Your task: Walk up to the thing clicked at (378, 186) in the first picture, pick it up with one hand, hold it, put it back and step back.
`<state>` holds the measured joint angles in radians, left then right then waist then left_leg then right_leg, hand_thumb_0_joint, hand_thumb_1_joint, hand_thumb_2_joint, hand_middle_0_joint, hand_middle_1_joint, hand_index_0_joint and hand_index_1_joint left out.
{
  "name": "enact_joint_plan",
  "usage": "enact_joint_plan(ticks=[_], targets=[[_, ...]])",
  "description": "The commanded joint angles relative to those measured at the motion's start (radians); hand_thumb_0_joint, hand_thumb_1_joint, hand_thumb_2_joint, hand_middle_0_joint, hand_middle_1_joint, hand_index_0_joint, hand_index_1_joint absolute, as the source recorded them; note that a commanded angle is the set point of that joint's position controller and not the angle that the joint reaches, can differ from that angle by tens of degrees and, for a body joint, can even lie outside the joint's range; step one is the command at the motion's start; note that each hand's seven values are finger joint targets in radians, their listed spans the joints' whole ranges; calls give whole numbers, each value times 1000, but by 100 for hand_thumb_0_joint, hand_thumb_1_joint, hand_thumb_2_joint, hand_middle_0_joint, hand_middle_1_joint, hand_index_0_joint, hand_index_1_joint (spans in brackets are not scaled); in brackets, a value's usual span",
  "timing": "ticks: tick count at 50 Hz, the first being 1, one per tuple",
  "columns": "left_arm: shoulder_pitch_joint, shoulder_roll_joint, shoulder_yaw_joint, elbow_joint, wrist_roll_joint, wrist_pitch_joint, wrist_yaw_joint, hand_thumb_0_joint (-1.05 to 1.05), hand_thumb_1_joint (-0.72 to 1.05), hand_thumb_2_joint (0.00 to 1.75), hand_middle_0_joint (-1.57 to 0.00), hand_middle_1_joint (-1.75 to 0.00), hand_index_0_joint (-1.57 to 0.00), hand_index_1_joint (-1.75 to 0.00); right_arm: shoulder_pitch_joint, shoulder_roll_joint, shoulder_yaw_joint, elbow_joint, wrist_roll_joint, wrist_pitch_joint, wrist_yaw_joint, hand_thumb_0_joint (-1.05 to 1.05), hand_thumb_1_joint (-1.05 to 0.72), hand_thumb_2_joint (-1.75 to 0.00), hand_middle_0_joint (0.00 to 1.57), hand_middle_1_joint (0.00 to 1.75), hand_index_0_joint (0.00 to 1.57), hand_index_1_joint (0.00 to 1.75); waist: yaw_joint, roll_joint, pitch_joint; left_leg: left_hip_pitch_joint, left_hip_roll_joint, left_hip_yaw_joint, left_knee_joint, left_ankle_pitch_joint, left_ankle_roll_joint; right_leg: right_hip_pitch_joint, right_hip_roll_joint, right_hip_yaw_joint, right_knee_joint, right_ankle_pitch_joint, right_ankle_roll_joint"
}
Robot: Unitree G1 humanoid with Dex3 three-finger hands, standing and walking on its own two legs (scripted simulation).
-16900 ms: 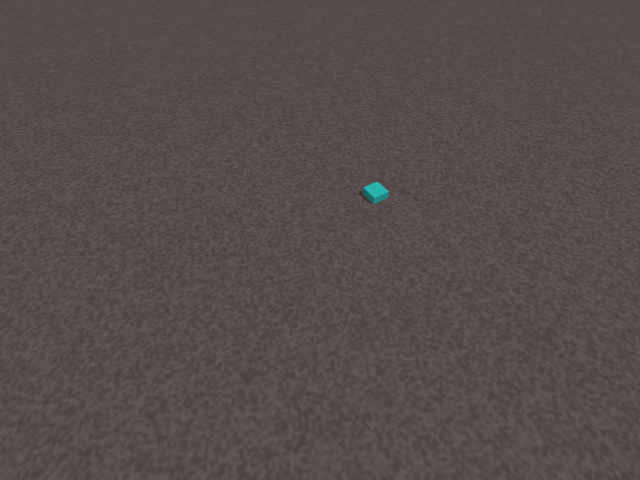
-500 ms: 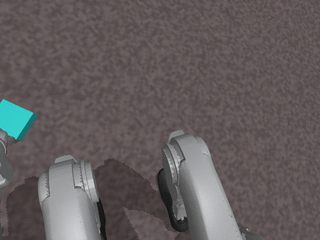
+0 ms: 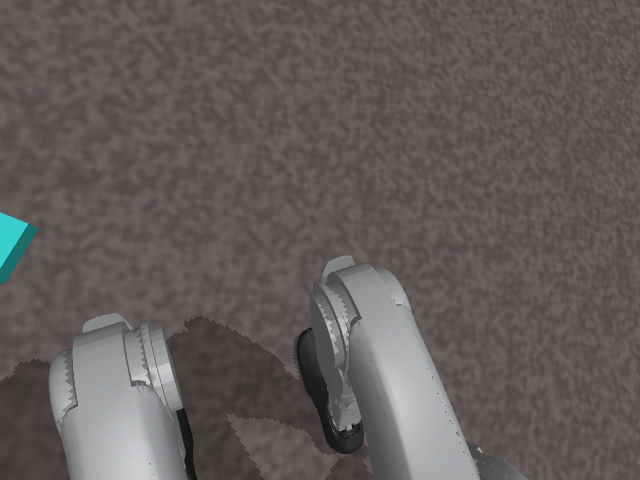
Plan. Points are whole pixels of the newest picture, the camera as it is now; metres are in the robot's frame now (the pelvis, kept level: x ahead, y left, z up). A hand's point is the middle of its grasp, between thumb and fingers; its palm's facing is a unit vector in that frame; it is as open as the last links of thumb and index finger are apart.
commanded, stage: rise first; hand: left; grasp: from above
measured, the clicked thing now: out of the picture +0.45 +0.34 -0.29
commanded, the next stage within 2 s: approach in 0.86 s
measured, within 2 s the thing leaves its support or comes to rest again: neither
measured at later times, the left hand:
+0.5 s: hand out of the picture +0.42 +0.37 -0.19, palm faces -0.13 -0.41 -0.90, open 14.0 cm
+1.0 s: hand out of the picture +0.41 +0.37 -0.19, palm faces -0.16 -0.42 -0.89, open 14.2 cm
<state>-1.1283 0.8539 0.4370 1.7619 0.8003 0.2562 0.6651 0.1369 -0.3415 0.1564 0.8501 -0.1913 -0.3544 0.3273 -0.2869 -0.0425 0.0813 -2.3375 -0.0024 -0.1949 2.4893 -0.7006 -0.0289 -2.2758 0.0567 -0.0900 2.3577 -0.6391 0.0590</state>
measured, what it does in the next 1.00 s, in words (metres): stands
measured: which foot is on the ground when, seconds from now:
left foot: down 0.00-1.00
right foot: down 0.00-1.00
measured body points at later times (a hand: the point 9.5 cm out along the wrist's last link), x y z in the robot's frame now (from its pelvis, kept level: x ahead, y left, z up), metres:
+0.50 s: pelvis +0.00 +0.00 +0.00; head +0.26 +0.09 +0.35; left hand +0.43 +0.39 -0.14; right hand +0.03 -0.25 -0.07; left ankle +0.07 +0.13 -0.28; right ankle +0.11 -0.12 -0.28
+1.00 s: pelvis +0.00 +0.00 +0.01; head +0.27 +0.09 +0.35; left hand +0.42 +0.39 -0.14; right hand +0.03 -0.26 -0.07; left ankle +0.07 +0.13 -0.28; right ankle +0.11 -0.12 -0.28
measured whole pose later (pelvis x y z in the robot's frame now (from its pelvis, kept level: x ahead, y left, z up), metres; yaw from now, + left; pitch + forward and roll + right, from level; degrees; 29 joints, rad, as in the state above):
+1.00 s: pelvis +0.00 +0.00 +0.01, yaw -1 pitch +30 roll -11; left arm -1.17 0.92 0.39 1.77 0.79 0.28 0.62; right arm 0.14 -0.36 0.20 0.82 -0.17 -0.37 0.33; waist -0.31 -0.06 0.12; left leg -2.32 0.00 -0.21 2.48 -0.70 -0.02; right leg -2.25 0.06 -0.10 2.33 -0.63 0.06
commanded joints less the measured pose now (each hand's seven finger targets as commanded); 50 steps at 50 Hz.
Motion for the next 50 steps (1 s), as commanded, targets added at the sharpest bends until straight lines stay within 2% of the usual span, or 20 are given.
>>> enact_joint_plan(ticks=[1,9,10,13,17,19,20,22,23,26,27,28,30,31,33,34,35,38,43,50], targets=[[-255,282,-30,-113,18,-1,38,0,-56,99,-15,-96,-13,-99,232,-285,-65,24,10,-2,2,0,-91,-90,20,30,20,30,-11,399,-685,485,26,101,-277,191,34,352,15,-125,-205,177,-85],[-268,280,-64,-91,19,12,19,0,-55,98,-13,-99,-11,-101,232,-289,-50,12,14,4,6,0,-91,-90,20,30,20,30,-37,389,-662,471,27,93,-272,207,35,357,18,-125,-208,197,-84],[-255,282,-58,-69,16,12,20,0,-56,100,-13,-99,-11,-101,236,-291,-49,11,14,5,6,0,-91,-90,20,30,20,30,-30,384,-661,461,28,97,-271,203,37,373,21,-122,-217,195,-83],[-283,291,-71,-71,18,13,17,0,-56,99,-13,-100,-11,-102,242,-298,-42,13,10,-1,7,0,-91,-90,20,30,20,30,-52,367,-653,468,29,89,-264,213,37,380,20,-127,-215,208,-81],[-276,326,-68,-89,30,5,14,0,-55,98,-15,-99,-13,-101,233,-300,-39,8,15,-8,5,0,-91,-90,20,30,20,30,-35,404,-640,458,27,97,-278,174,39,378,23,-126,-224,169,-83],[-281,311,-77,-110,30,8,12,0,-58,101,-12,-102,-10,-104,233,-297,-41,6,13,-8,7,0,-91,-90,20,30,20,30,-37,409,-649,494,31,88,-280,172,35,361,23,-133,-221,167,-85],[-297,325,-66,-142,26,8,14,0,-58,100,-11,-103,-10,-105,233,-298,-44,3,15,-11,9,0,-91,-90,20,30,20,30,-29,437,-666,511,32,85,-287,181,31,354,20,-135,-212,171,-86],[-259,291,-80,-116,18,17,13,0,-59,101,-11,-103,-10,-105,232,-295,-42,4,14,-9,10,0,-92,-90,20,30,20,30,-33,437,-666,518,33,87,-288,201,28,362,23,-134,-212,190,-88],[-272,301,-61,-152,13,18,18,0,-59,101,-10,-103,-9,-105,242,-300,-45,-1,19,-8,12,0,-91,-90,20,30,20,30,-25,449,-689,542,34,82,-294,221,25,367,19,-136,-209,207,-88],[-278,300,-65,-158,9,30,14,0,-61,102,-10,-104,-8,-106,240,-297,-47,-1,22,-2,15,0,-92,-90,20,30,20,30,-29,442,-681,506,32,87,-288,211,31,356,20,-131,-212,204,-86],[-261,301,-58,-145,3,34,13,0,-59,101,-10,-104,-8,-106,235,-300,-51,1,26,0,14,0,-91,-90,20,30,20,30,-19,434,-678,506,34,84,-289,204,30,345,21,-134,-212,197,-86],[-253,287,-80,-120,6,39,9,0,-61,102,-10,-103,-8,-105,237,-296,-45,5,22,3,15,0,-92,-90,20,30,20,30,-28,426,-645,480,33,91,-287,205,33,350,23,-129,-216,198,-86],[-274,292,-76,-158,3,36,4,0,-60,102,-9,-104,-8,-106,242,-296,-47,3,23,0,13,0,-91,-90,20,30,20,30,-30,417,-660,486,31,88,-288,207,33,359,21,-127,-219,200,-84],[-268,308,-59,-157,-2,37,6,0,-59,101,-9,-105,-8,-106,246,-300,-51,4,25,-2,13,0,-91,-90,20,30,20,30,-16,420,-673,497,33,85,-293,202,32,360,21,-131,-217,194,-85],[-267,294,-64,-156,-4,40,7,0,-59,102,-9,-104,-8,-106,244,-297,-50,1,26,-2,15,0,-91,-90,20,30,20,30,-19,434,-671,522,34,78,-299,210,27,342,18,-133,-207,198,-88],[-276,284,-84,-141,6,42,3,0,-60,102,-9,-105,-8,-106,247,-297,-47,5,23,-3,15,0,-91,-90,20,30,20,30,-38,422,-660,510,34,79,-294,206,29,348,20,-132,-211,199,-87],[-265,281,-86,-125,5,43,0,0,-60,102,-9,-105,-8,-107,243,-300,-50,5,26,-2,13,0,-91,-90,20,30,20,30,-29,413,-652,497,33,84,-290,201,31,348,23,-128,-216,195,-86],[-286,285,-98,-132,6,40,-10,0,-59,101,-9,-106,-8,-107,250,-301,-46,9,23,-8,11,0,-91,-90,20,30,20,30,-47,393,-643,478,31,88,-279,203,36,359,23,-126,-222,198,-83],[-255,303,-91,-85,8,30,-13,0,-59,102,-9,-106,-8,-108,255,-303,-38,4,20,-14,7,0,-91,-90,20,30,20,30,-41,350,-639,434,29,104,-272,183,42,424,30,-117,-247,179,-78],[-267,338,-73,-87,12,11,5,0,-59,102,-9,-105,-8,-106,239,-303,-27,-8,17,-21,-1,0,-91,-90,20,30,20,30,-42,380,-648,456,31,98,-283,167,37,425,28,-124,-244,165,-80]])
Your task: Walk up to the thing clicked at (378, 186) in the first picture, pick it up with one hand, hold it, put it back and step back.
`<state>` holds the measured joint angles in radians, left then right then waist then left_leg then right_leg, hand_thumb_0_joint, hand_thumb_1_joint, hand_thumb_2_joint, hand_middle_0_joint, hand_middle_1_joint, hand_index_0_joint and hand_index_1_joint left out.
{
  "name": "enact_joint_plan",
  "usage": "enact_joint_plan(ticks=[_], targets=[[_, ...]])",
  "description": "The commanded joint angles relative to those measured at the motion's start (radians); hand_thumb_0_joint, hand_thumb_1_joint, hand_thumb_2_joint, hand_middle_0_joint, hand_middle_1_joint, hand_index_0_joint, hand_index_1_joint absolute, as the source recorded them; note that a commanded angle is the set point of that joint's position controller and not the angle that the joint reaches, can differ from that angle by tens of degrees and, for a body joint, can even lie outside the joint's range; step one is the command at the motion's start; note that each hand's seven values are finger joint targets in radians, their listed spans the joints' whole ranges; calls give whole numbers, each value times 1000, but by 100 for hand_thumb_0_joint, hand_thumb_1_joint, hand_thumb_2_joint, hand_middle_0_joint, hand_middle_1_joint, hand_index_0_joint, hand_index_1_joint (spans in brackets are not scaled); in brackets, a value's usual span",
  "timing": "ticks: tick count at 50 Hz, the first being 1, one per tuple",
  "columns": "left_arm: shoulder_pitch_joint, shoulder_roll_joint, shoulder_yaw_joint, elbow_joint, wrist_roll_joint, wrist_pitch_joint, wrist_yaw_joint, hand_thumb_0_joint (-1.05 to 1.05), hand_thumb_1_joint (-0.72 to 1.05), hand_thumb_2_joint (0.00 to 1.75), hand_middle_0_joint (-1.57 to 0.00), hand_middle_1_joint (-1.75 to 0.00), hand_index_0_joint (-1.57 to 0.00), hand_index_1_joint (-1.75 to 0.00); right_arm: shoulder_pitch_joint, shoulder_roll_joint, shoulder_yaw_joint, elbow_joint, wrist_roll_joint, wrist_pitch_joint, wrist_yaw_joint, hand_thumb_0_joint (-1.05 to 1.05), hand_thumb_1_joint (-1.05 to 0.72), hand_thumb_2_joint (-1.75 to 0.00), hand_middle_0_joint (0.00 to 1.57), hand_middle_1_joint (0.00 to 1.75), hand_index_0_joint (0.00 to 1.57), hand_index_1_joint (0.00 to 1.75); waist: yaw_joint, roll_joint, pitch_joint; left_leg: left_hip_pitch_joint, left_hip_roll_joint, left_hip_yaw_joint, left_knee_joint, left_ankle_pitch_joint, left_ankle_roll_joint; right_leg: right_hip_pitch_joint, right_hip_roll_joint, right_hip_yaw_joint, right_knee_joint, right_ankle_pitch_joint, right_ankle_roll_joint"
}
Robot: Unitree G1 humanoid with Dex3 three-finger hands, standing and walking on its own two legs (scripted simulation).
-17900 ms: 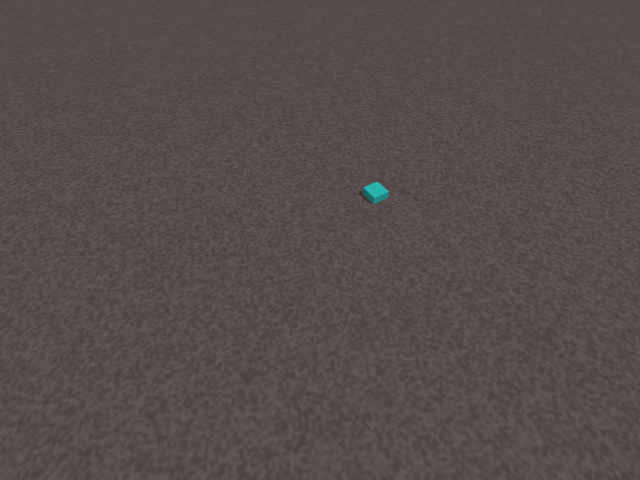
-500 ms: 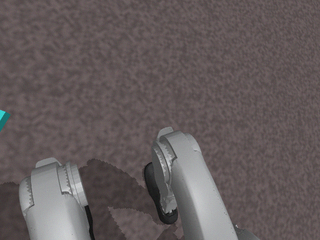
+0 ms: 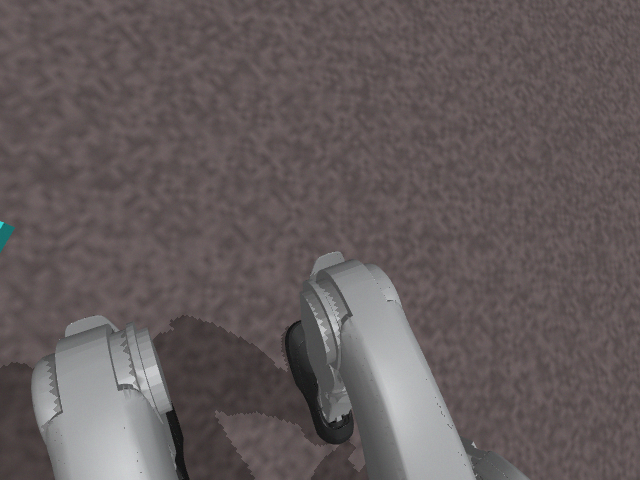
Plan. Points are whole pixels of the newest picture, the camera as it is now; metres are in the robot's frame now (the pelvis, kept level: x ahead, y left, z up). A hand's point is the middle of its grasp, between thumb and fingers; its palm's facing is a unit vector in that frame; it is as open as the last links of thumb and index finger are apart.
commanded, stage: approach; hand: left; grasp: from above
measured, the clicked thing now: out of the picture +0.44 +0.35 -0.30
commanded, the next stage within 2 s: close in in 1.56 s
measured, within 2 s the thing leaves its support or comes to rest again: neither
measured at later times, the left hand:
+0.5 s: hand out of the picture +0.48 +0.33 -0.17, palm faces -0.11 -0.40 -0.91, open 14.2 cm
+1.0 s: hand out of the picture +0.45 +0.34 -0.23, palm faces -0.16 -0.42 -0.89, open 14.0 cm
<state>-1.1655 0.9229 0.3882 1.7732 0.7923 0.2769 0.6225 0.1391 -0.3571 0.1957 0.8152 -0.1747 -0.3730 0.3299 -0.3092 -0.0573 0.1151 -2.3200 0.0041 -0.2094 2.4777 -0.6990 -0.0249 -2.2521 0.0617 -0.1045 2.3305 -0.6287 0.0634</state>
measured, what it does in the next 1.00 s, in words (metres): stands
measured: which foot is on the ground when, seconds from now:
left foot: down 0.00-1.00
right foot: down 0.00-1.00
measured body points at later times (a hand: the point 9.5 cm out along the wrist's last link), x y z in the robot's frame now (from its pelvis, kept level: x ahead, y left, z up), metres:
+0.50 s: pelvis +0.01 +0.00 +0.01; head +0.28 +0.09 +0.36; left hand +0.48 +0.34 -0.12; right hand +0.01 -0.25 -0.06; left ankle +0.07 +0.13 -0.28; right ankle +0.12 -0.12 -0.28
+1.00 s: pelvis +0.00 +0.00 +0.01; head +0.30 +0.10 +0.33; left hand +0.46 +0.36 -0.18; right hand +0.01 -0.25 -0.05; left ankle +0.07 +0.13 -0.28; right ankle +0.12 -0.12 -0.28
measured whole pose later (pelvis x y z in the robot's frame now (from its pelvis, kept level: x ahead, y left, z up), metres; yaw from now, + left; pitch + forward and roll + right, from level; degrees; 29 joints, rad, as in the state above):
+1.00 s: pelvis +0.00 +0.00 +0.01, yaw -1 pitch +30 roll -12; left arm -1.24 0.95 0.33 1.75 0.79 0.26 0.66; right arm 0.15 -0.36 0.25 0.80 -0.20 -0.38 0.32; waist -0.37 -0.12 0.19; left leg -2.30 0.00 -0.23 2.47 -0.71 -0.03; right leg -2.23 0.06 -0.13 2.30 -0.63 0.06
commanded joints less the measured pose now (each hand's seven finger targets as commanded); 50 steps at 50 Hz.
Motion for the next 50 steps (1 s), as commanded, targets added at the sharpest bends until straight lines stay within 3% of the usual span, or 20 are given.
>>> enact_joint_plan(ticks=[1,8,11,15,16,17,21,24,25,26,27,28,31,34,35,36,39,41,44,50], targets=[[-246,265,-35,-107,22,-10,42,0,-58,101,-9,-105,-8,-106,232,-284,-65,28,2,-5,-4,0,-91,-90,20,30,20,30,-28,398,-669,445,25,106,-270,163,34,367,20,-115,-211,153,-84],[-376,181,-105,-134,28,-18,63,0,-60,102,-9,-104,-7,-106,261,-292,-62,48,-12,-6,2,0,-91,-90,20,30,20,30,-100,452,-670,498,32,87,-271,184,21,371,18,-125,-213,190,-87],[-419,153,-126,-147,22,-7,74,0,-60,102,-9,-105,-7,-107,265,-300,-70,61,-14,-5,5,0,-91,-90,20,30,20,30,-109,481,-679,537,35,76,-278,169,17,344,17,-136,-216,182,-89],[-438,175,-99,-164,25,27,100,0,-61,103,-9,-105,-6,-107,278,-300,-66,49,-11,12,18,0,-91,-90,20,30,20,30,-87,558,-744,585,36,80,-290,247,6,368,11,-131,-202,244,-95],[-427,207,-75,-181,26,40,108,0,-61,102,-8,-105,-7,-107,276,-309,-70,43,-7,18,21,0,-91,-90,20,30,20,30,-62,569,-778,597,40,77,-290,268,5,374,9,-132,-196,261,-95],[-377,196,-71,-131,30,61,115,0,-61,103,-9,-105,-7,-107,270,-305,-67,37,-8,27,25,0,-91,-90,20,30,20,30,-59,565,-765,593,38,84,-296,282,4,380,11,-128,-195,273,-96],[-345,210,-46,-156,23,109,116,0,-58,100,-8,-106,-7,-107,262,-298,-75,12,6,60,37,0,-91,-90,20,30,20,30,-31,530,-779,537,33,99,-299,306,19,417,15,-114,-209,302,-90],[-309,193,-47,-106,1,136,113,0,-56,97,-8,-107,-8,-107,272,-297,-74,5,12,73,42,0,-90,-90,20,30,20,30,-53,434,-735,471,34,99,-293,286,36,430,24,-110,-223,294,-78],[-316,200,-31,-125,-14,139,116,0,-55,96,-8,-106,-8,-106,277,-302,-80,6,19,74,42,0,-90,-90,20,30,20,30,-45,435,-741,476,36,94,-285,284,38,417,22,-111,-223,293,-76],[-273,172,-47,-43,-25,148,111,0,-55,96,-9,-107,-9,-106,279,-298,-77,8,15,74,41,0,-91,-90,20,30,20,30,-76,366,-675,412,32,99,-286,242,47,424,28,-108,-243,263,-69],[-275,169,-42,-44,-38,140,109,0,-56,98,-9,-106,-8,-106,293,-303,-79,12,19,72,38,0,-91,-90,20,30,20,30,-76,351,-662,387,31,102,-289,219,51,438,31,-103,-252,247,-67],[-281,182,-36,-38,-46,135,104,0,-55,97,-9,-106,-9,-106,294,-298,-74,14,14,70,37,0,-91,-90,20,30,20,30,-90,318,-645,367,28,98,-287,201,53,437,27,-100,-255,229,-65],[-301,223,-29,-34,-73,113,83,0,-54,96,-9,-108,-9,-107,285,-302,-70,18,5,54,25,0,-90,-90,20,30,20,30,-93,290,-602,319,22,105,-284,136,58,429,30,-84,-276,147,-63],[-292,239,-47,-3,-52,89,55,0,-54,96,-9,-107,-10,-106,280,-308,-60,30,-5,41,10,0,-90,-90,20,30,20,30,-118,286,-553,331,21,92,-286,63,54,394,31,-88,-282,63,-69],[-329,231,-75,-52,-42,71,44,0,-53,96,-9,-108,-10,-107,264,-308,-60,22,-8,32,2,0,-90,-90,20,30,20,30,-120,316,-559,343,20,94,-287,48,51,390,34,-88,-283,45,-74],[-314,236,-72,-17,-35,62,42,0,-53,95,-9,-108,-10,-107,265,-305,-55,29,-9,27,-2,0,-90,-90,20,30,20,30,-120,319,-552,355,21,94,-285,43,50,392,31,-89,-283,39,-76],[-359,239,-118,-86,-2,14,37,0,-53,96,-9,-109,-10,-108,249,-308,-42,24,-17,3,-17,0,-91,-90,20,30,20,30,-131,361,-588,389,21,96,-277,46,44,411,31,-97,-274,49,-80],[-358,219,-136,-108,-6,-2,38,0,-53,95,-9,-109,-11,-108,243,-314,-37,28,-17,-5,-20,0,-91,-90,20,30,20,30,-136,411,-602,458,27,84,-293,63,32,392,23,-118,-255,80,-86],[-370,259,-126,-128,14,-28,63,0,-56,98,-9,-106,-9,-107,246,-317,-25,27,-13,-9,-21,0,-91,-90,20,30,20,30,-129,453,-648,512,34,70,-287,114,24,401,16,-134,-233,135,-87],[-406,327,-54,-253,40,-6,125,0,-58,108,-11,-106,-9,-108,244,-316,-22,8,-24,9,10,0,-91,-90,20,30,20,30,-68,658,-795,689,52,87,-283,347,-9,437,11,-135,-186,317,-99]])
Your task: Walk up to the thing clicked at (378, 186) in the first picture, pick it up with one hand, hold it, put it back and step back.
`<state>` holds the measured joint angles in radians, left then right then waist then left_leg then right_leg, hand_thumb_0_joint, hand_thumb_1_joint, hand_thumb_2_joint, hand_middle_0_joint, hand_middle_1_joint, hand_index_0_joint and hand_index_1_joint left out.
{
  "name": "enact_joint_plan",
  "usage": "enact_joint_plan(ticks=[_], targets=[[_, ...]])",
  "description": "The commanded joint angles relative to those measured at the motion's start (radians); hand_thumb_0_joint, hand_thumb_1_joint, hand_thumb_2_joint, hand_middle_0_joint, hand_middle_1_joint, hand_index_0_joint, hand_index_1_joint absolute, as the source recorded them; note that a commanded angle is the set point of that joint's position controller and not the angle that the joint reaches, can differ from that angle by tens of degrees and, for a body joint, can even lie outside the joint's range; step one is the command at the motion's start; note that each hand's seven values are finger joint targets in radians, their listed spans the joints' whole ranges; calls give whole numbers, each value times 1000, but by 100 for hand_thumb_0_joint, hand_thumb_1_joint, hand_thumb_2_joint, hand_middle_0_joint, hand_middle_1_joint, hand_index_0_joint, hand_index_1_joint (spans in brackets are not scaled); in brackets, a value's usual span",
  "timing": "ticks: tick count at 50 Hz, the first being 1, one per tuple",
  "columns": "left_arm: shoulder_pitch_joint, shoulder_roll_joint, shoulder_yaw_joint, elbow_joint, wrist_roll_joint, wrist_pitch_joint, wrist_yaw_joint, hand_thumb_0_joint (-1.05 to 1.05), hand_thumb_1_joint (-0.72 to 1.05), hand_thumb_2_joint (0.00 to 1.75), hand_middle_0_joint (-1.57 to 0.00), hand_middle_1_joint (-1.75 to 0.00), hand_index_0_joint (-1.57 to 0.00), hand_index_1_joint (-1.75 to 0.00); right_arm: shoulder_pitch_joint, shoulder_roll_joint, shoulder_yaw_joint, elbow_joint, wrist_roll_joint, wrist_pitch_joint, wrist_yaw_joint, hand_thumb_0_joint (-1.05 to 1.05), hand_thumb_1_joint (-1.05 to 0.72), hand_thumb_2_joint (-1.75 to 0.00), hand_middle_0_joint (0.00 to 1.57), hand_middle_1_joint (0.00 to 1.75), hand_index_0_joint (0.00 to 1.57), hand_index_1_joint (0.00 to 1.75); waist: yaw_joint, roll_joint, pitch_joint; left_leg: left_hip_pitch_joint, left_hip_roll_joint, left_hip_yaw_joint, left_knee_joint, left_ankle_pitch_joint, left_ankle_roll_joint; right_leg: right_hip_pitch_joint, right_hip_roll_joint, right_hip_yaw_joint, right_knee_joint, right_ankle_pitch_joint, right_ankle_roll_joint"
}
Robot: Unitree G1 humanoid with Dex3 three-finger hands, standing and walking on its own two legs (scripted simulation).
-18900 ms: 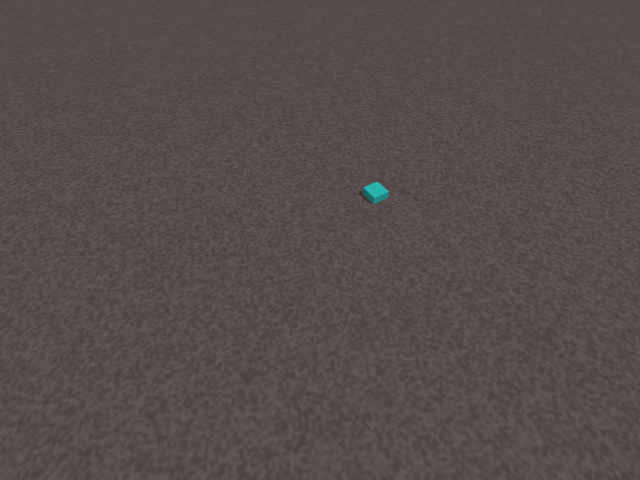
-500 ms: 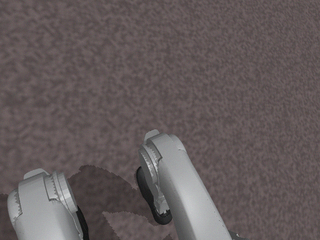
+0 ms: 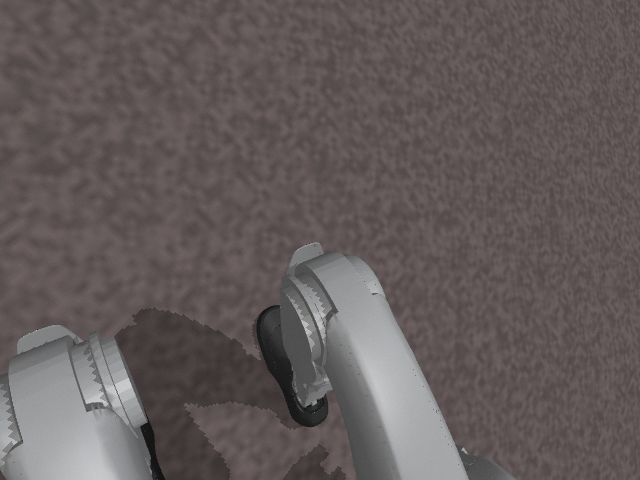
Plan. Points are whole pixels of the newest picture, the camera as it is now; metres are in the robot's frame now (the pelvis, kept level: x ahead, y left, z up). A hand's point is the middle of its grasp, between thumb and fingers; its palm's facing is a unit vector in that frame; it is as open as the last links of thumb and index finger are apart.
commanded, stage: approach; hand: left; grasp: from above
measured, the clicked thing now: out of the picture +0.44 +0.36 -0.31
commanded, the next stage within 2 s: close in in 0.56 s
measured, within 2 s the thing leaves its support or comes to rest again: neither
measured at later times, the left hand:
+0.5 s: hand out of the picture +0.41 +0.35 -0.21, palm faces -0.17 -0.44 -0.88, open 13.6 cm
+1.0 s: hand out of the picture +0.43 +0.36 -0.22, palm faces -0.19 -0.41 -0.89, open 14.1 cm
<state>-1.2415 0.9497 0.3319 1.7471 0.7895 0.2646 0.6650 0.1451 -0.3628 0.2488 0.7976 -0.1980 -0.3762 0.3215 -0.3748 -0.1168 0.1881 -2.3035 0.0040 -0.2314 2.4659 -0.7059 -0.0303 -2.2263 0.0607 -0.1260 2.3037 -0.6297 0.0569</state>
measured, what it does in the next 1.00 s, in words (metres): stands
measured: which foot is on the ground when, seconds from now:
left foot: down 0.00-1.00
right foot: down 0.00-1.00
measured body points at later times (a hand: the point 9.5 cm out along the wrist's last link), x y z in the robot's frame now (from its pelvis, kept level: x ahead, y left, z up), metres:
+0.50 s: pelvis -0.01 +0.00 +0.00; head +0.27 +0.08 +0.34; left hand +0.42 +0.37 -0.15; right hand +0.01 -0.26 -0.07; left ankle +0.07 +0.13 -0.29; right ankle +0.12 -0.12 -0.29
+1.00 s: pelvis +0.00 +0.00 +0.01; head +0.29 +0.10 +0.33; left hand +0.44 +0.38 -0.17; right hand +0.02 -0.24 -0.06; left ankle +0.07 +0.13 -0.29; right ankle +0.12 -0.12 -0.29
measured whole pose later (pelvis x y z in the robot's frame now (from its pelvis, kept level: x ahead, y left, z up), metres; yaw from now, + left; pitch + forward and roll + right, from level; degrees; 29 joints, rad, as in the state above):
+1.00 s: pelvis +0.00 +0.00 +0.01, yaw -1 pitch +30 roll -13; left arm -1.23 0.99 0.34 1.80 0.77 0.33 0.67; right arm 0.15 -0.35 0.26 0.75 -0.18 -0.35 0.35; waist -0.39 -0.09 0.17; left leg -2.28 0.02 -0.23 2.46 -0.73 -0.02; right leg -2.20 0.07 -0.13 2.28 -0.64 0.07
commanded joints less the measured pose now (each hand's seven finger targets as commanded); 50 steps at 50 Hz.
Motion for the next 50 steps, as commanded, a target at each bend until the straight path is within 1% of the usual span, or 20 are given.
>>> enact_joint_plan(ticks=[1,2,4,5,7,10,12,14,19,22,24,25,27,31,32,35,38,41,45,50], targets=[[-284,274,2,-185,43,21,86,0,-57,108,-11,-107,-9,-109,228,-314,-84,26,0,18,26,0,-91,-90,20,30,20,30,3,711,-867,674,53,107,-278,363,-7,402,14,-119,-153,325,-94],[-292,252,-9,-204,46,33,83,0,-56,109,-11,-108,-9,-110,228,-306,-88,26,-4,21,35,0,-91,-90,20,30,20,30,-3,715,-854,668,54,110,-269,363,-5,394,14,-120,-149,328,-93],[-241,199,-9,-186,27,62,75,0,-56,108,-11,-106,-9,-109,234,-298,-106,28,4,34,50,0,-91,-90,20,30,20,30,16,698,-824,629,49,121,-274,363,1,392,18,-114,-162,329,-91],[-241,201,15,-244,12,70,72,0,-55,105,-11,-107,-9,-108,248,-304,-120,27,13,38,58,0,-91,-90,20,30,20,30,37,703,-867,636,47,118,-280,382,1,401,17,-114,-162,342,-91],[-186,128,11,-204,-17,102,64,0,-53,101,-10,-107,-9,-107,266,-296,-134,21,24,49,69,0,-90,-90,20,30,20,30,40,646,-863,607,46,116,-281,390,8,399,21,-112,-169,354,-88],[-152,45,-17,-129,-56,134,45,0,-49,104,-11,-110,-11,-110,294,-295,-147,32,37,60,74,0,-90,-89,20,30,20,30,1,511,-786,473,37,115,-272,331,31,404,27,-102,-193,335,-75],[-188,36,-4,-96,-99,137,43,0,-46,103,-13,-111,-13,-111,308,-300,-149,45,38,56,71,0,-90,-89,20,30,20,30,-21,424,-754,411,34,99,-269,291,41,394,24,-100,-202,310,-68],[-200,42,-6,-56,-117,129,35,0,-46,102,-12,-111,-13,-111,308,-309,-143,51,35,51,63,0,-90,-89,20,30,20,30,-45,363,-692,383,30,91,-274,241,49,381,24,-95,-219,269,-61],[-236,190,-5,-1,-54,88,16,0,-48,92,-10,-111,-12,-108,267,-309,-112,67,20,25,33,0,-90,-89,20,30,20,30,-41,342,-626,322,14,108,-270,78,59,359,23,-66,-247,89,-64],[-293,215,-32,-47,-6,56,22,0,-48,92,-9,-111,-12,-108,247,-313,-102,54,15,9,13,0,-90,-89,20,30,20,30,-55,422,-637,402,15,111,-287,32,48,334,19,-74,-250,40,-75],[-315,252,-40,-77,5,31,37,0,-50,94,-10,-111,-11,-109,219,-318,-98,41,12,-3,-3,0,-91,-90,20,30,20,30,-52,446,-650,421,17,116,-285,11,47,355,24,-73,-261,5,-78],[-327,242,-46,-96,8,24,44,0,-50,94,-9,-111,-11,-109,222,-311,-92,43,10,-2,-5,0,-90,-90,20,30,20,30,-51,491,-672,454,22,120,-295,17,41,360,22,-77,-259,23,-82],[-342,276,-38,-112,7,16,57,0,-51,95,-10,-110,-11,-109,223,-314,-87,46,8,-4,-11,0,-91,-90,20,30,20,30,-47,512,-702,463,28,117,-294,38,37,376,18,-84,-249,50,-81],[-345,289,-14,-105,-5,33,75,0,-49,112,-15,-111,-13,-113,247,-317,-70,40,4,11,-2,0,-90,-90,20,30,20,30,-53,568,-789,543,45,103,-276,213,20,413,8,-99,-213,219,-78],[-343,307,2,-101,-8,39,79,0,-48,115,-16,-113,-14,-115,254,-323,-71,37,3,17,-1,0,-90,-90,20,30,20,30,-41,565,-809,536,47,105,-272,240,19,443,10,-98,-211,245,-77],[-289,293,2,-55,-2,75,71,0,-60,103,-9,-102,-6,-105,263,-317,-67,28,2,35,11,0,-90,-90,20,30,20,30,-25,570,-803,523,49,116,-267,315,18,481,15,-98,-203,307,-75],[-239,276,-5,-32,5,106,49,0,-60,101,-8,-102,-7,-104,266,-314,-71,15,13,46,20,0,-90,-90,20,30,20,30,-14,556,-766,503,46,115,-268,337,21,466,22,-100,-201,321,-75],[-213,247,-32,-43,9,109,29,0,-59,100,-8,-103,-7,-104,260,-310,-67,2,18,50,27,0,-90,-90,20,30,20,30,-29,518,-712,473,47,105,-261,330,31,444,30,-103,-200,323,-73],[-196,257,-29,-37,7,80,31,0,-58,99,-9,-105,-8,-105,283,-317,-69,21,15,40,32,0,-90,-90,20,30,20,30,-52,475,-667,448,46,91,-267,277,38,438,32,-111,-204,284,-70],[-231,234,-20,-49,-12,42,58,0,-57,98,-9,-105,-8,-105,285,-327,-71,21,8,18,38,0,-90,-90,20,30,20,30,-84,511,-644,503,49,72,-285,204,30,394,27,-127,-210,224,-77]])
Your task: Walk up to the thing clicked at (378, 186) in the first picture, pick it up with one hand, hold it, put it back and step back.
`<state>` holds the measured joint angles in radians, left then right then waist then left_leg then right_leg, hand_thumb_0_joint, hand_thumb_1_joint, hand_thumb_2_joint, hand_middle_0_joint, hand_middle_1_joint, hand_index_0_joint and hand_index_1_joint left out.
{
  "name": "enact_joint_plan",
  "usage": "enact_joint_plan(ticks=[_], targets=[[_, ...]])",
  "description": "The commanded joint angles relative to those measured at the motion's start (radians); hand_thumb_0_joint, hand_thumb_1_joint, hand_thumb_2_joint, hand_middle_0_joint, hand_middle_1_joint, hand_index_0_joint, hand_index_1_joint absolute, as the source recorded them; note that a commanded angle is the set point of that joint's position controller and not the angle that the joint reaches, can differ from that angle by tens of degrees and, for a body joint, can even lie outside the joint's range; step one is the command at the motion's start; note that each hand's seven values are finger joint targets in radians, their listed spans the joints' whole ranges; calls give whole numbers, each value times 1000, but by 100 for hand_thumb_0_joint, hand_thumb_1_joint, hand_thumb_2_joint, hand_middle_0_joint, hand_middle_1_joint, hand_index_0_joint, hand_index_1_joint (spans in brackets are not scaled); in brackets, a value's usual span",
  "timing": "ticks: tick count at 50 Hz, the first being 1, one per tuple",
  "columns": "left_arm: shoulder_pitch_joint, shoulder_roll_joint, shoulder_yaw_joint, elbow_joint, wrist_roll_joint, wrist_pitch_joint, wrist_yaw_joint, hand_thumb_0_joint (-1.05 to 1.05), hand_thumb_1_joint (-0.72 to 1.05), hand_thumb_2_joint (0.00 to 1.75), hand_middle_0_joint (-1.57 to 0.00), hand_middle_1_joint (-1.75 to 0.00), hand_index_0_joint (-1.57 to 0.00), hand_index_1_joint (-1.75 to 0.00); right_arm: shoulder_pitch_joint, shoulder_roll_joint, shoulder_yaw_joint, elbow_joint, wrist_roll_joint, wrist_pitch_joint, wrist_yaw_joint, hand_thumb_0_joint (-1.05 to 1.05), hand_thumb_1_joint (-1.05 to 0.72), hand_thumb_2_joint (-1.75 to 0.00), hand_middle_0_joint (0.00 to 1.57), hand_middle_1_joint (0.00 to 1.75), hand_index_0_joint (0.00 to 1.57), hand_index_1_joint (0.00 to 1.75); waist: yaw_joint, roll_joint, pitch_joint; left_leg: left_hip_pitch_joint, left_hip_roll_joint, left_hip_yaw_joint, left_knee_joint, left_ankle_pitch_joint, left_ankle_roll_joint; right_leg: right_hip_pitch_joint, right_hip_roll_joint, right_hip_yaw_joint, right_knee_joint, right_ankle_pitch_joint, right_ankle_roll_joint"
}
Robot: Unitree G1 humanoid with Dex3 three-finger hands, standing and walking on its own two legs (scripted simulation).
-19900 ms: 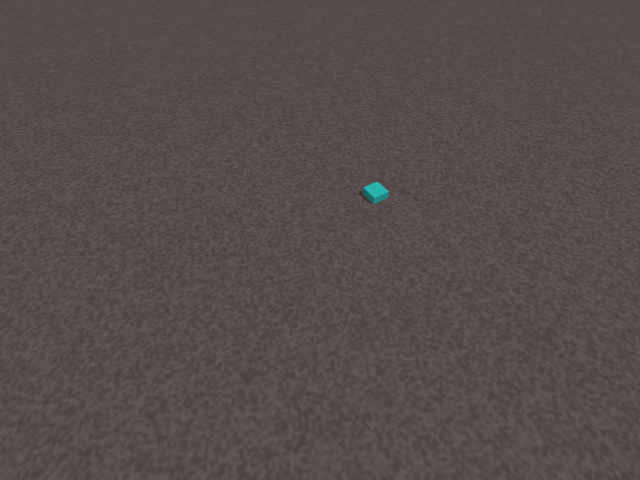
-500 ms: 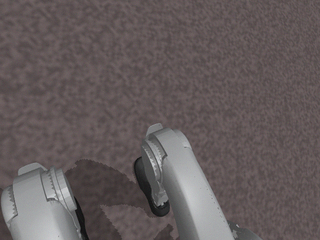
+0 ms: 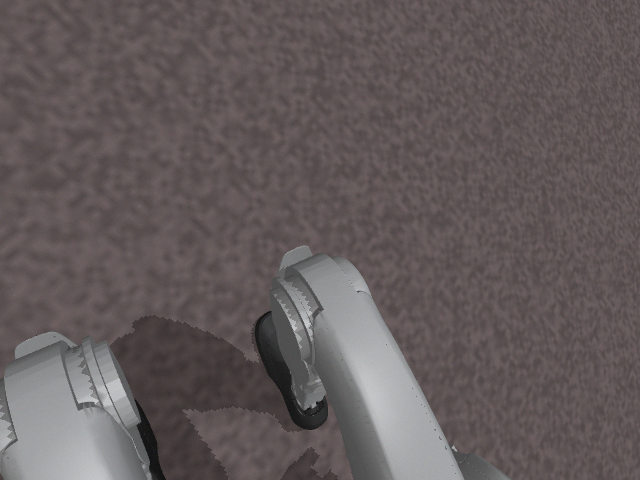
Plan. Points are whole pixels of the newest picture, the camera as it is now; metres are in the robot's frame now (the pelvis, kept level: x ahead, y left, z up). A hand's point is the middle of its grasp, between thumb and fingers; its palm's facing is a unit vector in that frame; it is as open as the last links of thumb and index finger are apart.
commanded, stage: rest palm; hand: left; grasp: from above
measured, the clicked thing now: out of the picture +0.43 +0.36 -0.31
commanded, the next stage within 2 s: close in 1.40 s
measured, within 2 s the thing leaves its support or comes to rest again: neither
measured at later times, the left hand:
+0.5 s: hand out of the picture +0.43 +0.34 -0.26, palm faces -0.16 -0.43 -0.89, open 14.3 cm
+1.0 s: hand out of the picture +0.43 +0.34 -0.28, palm faces -0.16 -0.44 -0.88, open 14.1 cm
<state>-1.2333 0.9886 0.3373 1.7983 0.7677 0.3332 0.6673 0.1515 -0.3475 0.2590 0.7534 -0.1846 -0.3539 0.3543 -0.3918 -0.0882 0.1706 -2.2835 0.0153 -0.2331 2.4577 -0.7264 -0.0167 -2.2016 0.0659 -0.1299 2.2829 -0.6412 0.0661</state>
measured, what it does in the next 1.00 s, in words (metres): stands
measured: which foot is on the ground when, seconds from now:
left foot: down 0.00-1.00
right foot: down 0.00-1.00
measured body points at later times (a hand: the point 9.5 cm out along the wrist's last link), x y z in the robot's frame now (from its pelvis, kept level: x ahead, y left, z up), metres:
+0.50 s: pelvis +0.00 +0.00 +0.00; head +0.30 +0.11 +0.31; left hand +0.44 +0.35 -0.21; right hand -0.01 -0.24 -0.04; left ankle +0.06 +0.13 -0.30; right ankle +0.12 -0.12 -0.30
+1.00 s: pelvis -0.01 +0.01 +0.00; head +0.30 +0.13 +0.30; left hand +0.44 +0.36 -0.23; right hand +0.00 -0.23 -0.04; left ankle +0.06 +0.13 -0.30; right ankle +0.12 -0.12 -0.30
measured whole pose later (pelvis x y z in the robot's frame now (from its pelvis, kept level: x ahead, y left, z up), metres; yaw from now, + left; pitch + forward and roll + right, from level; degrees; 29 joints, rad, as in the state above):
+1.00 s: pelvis -0.01 +0.01 +0.00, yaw -2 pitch +26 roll -17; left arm -1.25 1.09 0.31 1.83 0.71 0.27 0.74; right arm 0.12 -0.40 0.36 0.70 -0.22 -0.41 0.38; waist -0.44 -0.18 0.30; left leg -2.26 0.01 -0.30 2.50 -0.72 -0.01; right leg -2.14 0.07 -0.18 2.27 -0.62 0.08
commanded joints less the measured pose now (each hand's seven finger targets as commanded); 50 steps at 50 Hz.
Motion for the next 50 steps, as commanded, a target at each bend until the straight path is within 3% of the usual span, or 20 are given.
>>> enact_joint_plan(ticks=[1,4,7,10,11,14,15,22,30,34,37,43,47,50], targets=[[-243,203,-17,-90,11,-34,65,0,-58,99,-9,-105,-8,-105,282,-344,-82,74,-7,-8,6,0,-90,-90,20,30,20,30,-64,484,-632,483,39,71,-279,211,16,375,20,-125,-191,226,-86],[-293,210,-26,-118,6,-55,80,0,-59,103,-9,-100,-6,-103,247,-348,-76,67,-10,-20,3,0,-90,-90,20,30,20,30,-75,505,-609,479,38,67,-279,155,14,344,14,-130,-197,181,-86],[-272,215,-46,-79,8,-66,72,0,-59,104,-9,-99,-6,-102,244,-350,-62,78,-19,-26,-5,0,-90,-90,20,30,20,30,-95,483,-609,448,35,78,-263,153,17,380,19,-123,-207,182,-82],[-283,245,-42,-86,16,-75,77,0,-60,105,-10,-99,-6,-102,230,-358,-54,65,-21,-31,-9,0,-90,-90,20,30,20,30,-80,501,-602,456,37,76,-260,167,13,377,16,-128,-195,190,-84],[-258,226,-52,-47,20,-68,74,0,-60,105,-10,-98,-6,-102,242,-345,-40,81,-24,-30,-4,0,-90,-90,20,30,20,30,-92,486,-602,469,37,70,-255,193,11,378,11,-133,-188,211,-81],[-261,267,-34,-44,33,-67,92,0,-59,104,-10,-98,-6,-101,236,-364,-35,66,-22,-32,-2,0,-90,-90,20,30,20,30,-83,497,-596,488,43,55,-260,214,8,382,12,-142,-185,232,-81],[-239,251,-36,-26,27,-63,96,0,-59,104,-10,-99,-7,-102,239,-357,-31,65,-29,-29,1,0,-90,-90,20,30,20,30,-91,506,-588,501,41,58,-267,219,5,395,15,-140,-187,240,-82],[-245,303,-4,-31,5,-55,126,0,-60,104,-10,-97,-6,-101,227,-385,-14,33,-33,-28,16,0,-90,-90,20,30,20,30,-95,495,-567,489,52,45,-245,262,7,427,15,-146,-179,289,-72],[-234,318,-17,-59,-25,-62,125,0,-57,102,-10,-98,-7,-102,221,-391,11,18,-45,-36,24,0,-91,-91,20,30,20,30,-118,495,-546,474,51,54,-232,246,10,458,19,-147,-190,284,-66],[-252,339,-21,-83,-22,-70,114,0,-56,101,-10,-99,-8,-102,209,-391,13,16,-43,-41,20,0,-91,-91,20,30,20,30,-117,507,-539,481,52,48,-233,226,6,444,18,-153,-187,266,-67],[-225,306,-50,-65,-22,-63,99,0,-55,100,-10,-100,-8,-102,208,-387,19,17,-41,-45,22,0,-91,-90,20,30,20,30,-125,508,-526,482,51,42,-239,207,5,432,21,-161,-187,248,-68],[-217,287,-54,-56,-29,-66,112,0,-55,101,-11,-97,-8,-100,226,-410,16,7,-38,-49,27,0,-90,-90,20,30,20,30,-136,496,-528,500,58,20,-244,243,3,456,22,-170,-183,285,-69],[-225,282,-55,-54,-45,-68,116,0,-54,100,-11,-97,-9,-100,216,-408,22,9,-37,-52,28,0,-90,-90,20,30,20,30,-138,488,-509,493,57,20,-235,237,2,440,20,-169,-187,283,-64],[-213,292,-58,-43,-36,-73,116,0,-56,101,-11,-97,-8,-101,202,-409,18,10,-36,-60,26,0,-90,-90,20,30,20,30,-133,486,-480,471,56,24,-241,197,2,439,20,-170,-191,252,-64]])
